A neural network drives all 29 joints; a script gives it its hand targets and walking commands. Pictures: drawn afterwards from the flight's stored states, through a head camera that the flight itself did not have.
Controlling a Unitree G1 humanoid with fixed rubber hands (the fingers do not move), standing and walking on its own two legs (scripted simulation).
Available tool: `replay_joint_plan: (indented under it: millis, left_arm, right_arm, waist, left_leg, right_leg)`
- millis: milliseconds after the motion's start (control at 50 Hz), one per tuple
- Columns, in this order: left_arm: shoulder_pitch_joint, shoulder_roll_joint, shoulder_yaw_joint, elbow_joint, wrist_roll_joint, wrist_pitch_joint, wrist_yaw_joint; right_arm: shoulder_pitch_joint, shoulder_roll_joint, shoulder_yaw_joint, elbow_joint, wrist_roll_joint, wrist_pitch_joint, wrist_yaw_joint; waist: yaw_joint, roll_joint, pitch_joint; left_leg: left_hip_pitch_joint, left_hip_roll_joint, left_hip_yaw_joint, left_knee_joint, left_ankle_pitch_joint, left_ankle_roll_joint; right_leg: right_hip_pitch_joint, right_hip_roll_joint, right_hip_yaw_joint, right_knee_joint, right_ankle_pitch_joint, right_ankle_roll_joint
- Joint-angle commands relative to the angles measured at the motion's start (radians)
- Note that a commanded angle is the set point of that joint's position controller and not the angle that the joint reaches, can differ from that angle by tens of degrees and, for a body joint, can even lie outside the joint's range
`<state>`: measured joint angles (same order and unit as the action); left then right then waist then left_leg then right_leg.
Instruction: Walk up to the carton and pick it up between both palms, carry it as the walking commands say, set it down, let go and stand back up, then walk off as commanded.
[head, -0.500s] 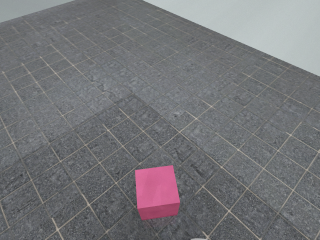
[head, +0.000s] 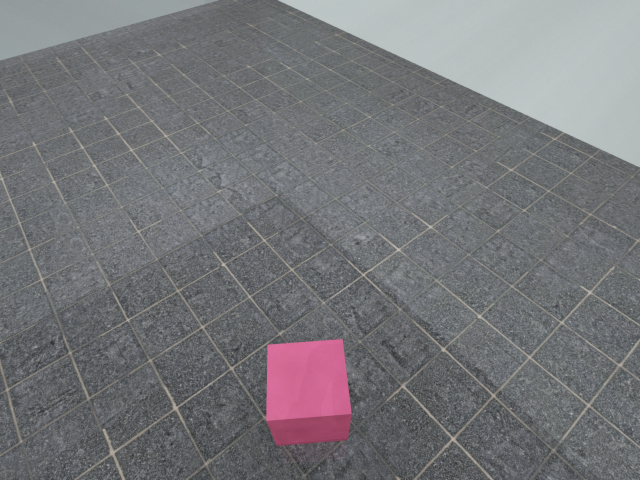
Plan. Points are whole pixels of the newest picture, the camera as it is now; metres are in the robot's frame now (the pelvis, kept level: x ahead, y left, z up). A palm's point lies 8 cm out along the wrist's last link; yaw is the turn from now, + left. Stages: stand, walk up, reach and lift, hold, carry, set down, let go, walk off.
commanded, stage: walk up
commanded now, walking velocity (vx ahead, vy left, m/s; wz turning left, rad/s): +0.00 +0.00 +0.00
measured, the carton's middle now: (308, 393) +0.44 +0.06 -0.65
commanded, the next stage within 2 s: stand in 1.02 s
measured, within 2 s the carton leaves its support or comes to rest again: neither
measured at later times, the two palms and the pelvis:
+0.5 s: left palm out of the picture -0.02 +0.20 -0.14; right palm out of the picture -0.02 -0.21 -0.16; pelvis +0.00 -0.01 +0.00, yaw +0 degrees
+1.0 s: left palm out of the picture -0.01 +0.20 -0.14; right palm out of the picture -0.01 -0.23 -0.15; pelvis -0.01 -0.02 +0.00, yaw +0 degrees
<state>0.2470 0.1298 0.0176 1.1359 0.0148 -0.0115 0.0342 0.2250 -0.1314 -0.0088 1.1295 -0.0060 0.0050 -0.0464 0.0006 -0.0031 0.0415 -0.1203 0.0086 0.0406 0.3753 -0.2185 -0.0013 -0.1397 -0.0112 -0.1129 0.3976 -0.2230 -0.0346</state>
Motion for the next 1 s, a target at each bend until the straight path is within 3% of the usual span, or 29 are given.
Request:
replay_joint_plan:
  millis: [0, 220, 520, 760, 980]
  left_arm:
    - [0.079, 0.075, 0.010, -0.014, -0.001, -0.009, -0.001]
    - [0.115, 0.073, 0.011, -0.013, 0.001, -0.010, 0.002]
    - [0.133, 0.073, 0.015, -0.015, 0.002, -0.012, 0.004]
    - [0.123, 0.094, 0.016, -0.019, 0.000, -0.022, 0.003]
    - [0.099, 0.131, 0.021, -0.032, 0.001, -0.028, -0.002]
  right_arm:
    - [0.058, -0.075, -0.005, -0.007, -0.001, -0.012, 0.006]
    - [0.098, -0.065, -0.002, 0.009, -0.007, -0.013, 0.006]
    - [0.126, -0.053, -0.005, 0.004, -0.012, -0.009, 0.003]
    - [0.111, -0.071, -0.007, -0.007, -0.011, -0.014, 0.004]
    - [0.081, -0.097, -0.008, -0.021, -0.013, -0.017, 0.010]
  waist:
    - [-0.003, 0.024, 0.023]
    - [-0.003, -0.010, 0.047]
    - [-0.008, -0.008, 0.051]
    - [-0.005, 0.001, 0.036]
    - [-0.003, -0.011, 0.038]
  left_leg:
    - [-0.019, 0.107, -0.103, -0.085, 0.149, 0.039]
    - [-0.045, 0.095, -0.093, -0.076, 0.122, 0.031]
    - [-0.063, 0.086, -0.074, -0.058, 0.106, 0.028]
    - [-0.061, 0.096, -0.076, -0.055, 0.114, 0.031]
    - [-0.070, 0.095, -0.069, -0.049, 0.083, 0.030]
  right_leg:
    - [-0.014, -0.112, 0.122, -0.096, 0.108, 0.002]
    - [-0.034, -0.110, 0.132, -0.110, 0.069, 0.002]
    - [-0.046, -0.117, 0.143, -0.120, 0.040, -0.007]
    - [-0.032, -0.120, 0.140, -0.108, 0.099, -0.012]
    - [-0.042, -0.124, 0.146, -0.117, 0.055, -0.012]
